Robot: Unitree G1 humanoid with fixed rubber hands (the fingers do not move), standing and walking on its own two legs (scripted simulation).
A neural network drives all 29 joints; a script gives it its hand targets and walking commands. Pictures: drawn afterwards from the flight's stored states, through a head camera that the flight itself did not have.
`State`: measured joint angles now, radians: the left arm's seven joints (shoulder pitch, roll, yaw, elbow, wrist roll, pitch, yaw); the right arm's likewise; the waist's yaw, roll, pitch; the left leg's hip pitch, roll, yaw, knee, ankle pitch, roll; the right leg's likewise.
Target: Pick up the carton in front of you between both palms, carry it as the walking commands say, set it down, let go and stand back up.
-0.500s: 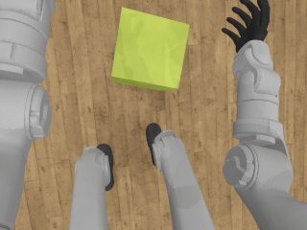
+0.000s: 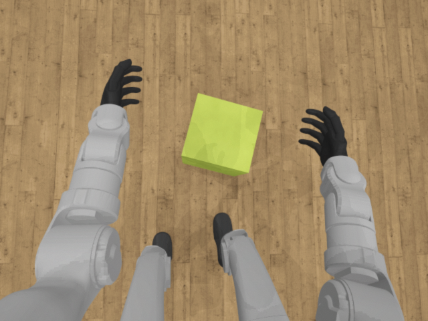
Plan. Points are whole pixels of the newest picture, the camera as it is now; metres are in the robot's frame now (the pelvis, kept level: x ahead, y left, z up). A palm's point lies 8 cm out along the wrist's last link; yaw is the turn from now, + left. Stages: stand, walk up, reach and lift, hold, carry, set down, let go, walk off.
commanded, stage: let go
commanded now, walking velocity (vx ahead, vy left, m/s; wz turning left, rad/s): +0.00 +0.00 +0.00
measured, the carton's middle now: (218, 140) +0.49 -0.13 -0.56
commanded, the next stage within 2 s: stand in 1.24 s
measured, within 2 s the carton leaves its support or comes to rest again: neither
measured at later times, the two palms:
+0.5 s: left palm (59, 189) +0.35 +0.16 -0.02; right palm (388, 247) +0.23 -0.26 +0.01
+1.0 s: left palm out of the picture +0.25 +0.24 +0.02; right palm (376, 246) +0.24 -0.23 +0.03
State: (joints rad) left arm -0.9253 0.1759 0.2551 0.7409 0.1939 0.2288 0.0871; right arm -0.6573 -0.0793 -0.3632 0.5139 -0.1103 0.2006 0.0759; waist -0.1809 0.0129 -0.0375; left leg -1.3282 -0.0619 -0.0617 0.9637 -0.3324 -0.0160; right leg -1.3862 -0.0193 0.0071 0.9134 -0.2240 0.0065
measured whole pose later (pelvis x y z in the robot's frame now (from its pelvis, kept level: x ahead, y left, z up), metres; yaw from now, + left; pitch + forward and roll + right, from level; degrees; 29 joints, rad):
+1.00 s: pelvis +0.08 +0.02 +0.09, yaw -4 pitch -1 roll -1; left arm 0.25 0.22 0.02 0.46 -0.02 0.06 -0.03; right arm 0.21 -0.23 -0.04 0.41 -0.02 0.15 0.04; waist 0.00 0.02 0.05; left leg -0.10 -0.03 -0.03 0.46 -0.33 0.02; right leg -0.19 0.00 0.05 0.45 -0.24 0.03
